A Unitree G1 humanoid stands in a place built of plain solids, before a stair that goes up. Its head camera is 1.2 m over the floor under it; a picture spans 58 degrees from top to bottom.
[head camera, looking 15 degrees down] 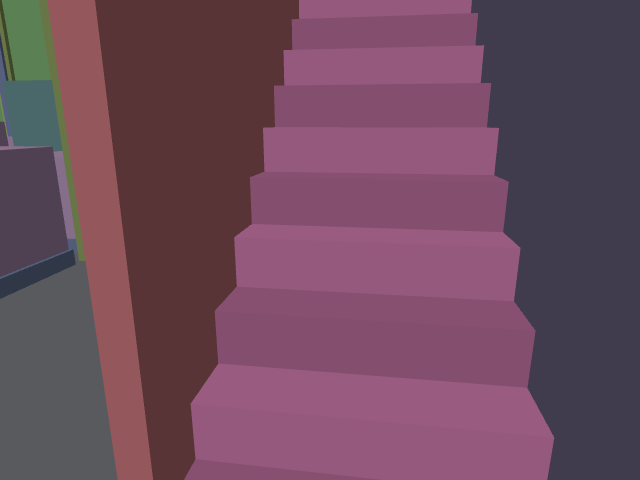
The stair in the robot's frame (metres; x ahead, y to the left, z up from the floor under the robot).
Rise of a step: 0.20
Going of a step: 0.23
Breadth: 1.02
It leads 8 degrees to the right of straight ahead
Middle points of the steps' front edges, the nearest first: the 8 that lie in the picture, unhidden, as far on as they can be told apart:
1.05 -0.12 0.40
1.27 -0.15 0.59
1.50 -0.18 0.79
1.72 -0.22 0.99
1.95 -0.25 1.19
2.18 -0.28 1.38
2.40 -0.31 1.58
2.63 -0.34 1.78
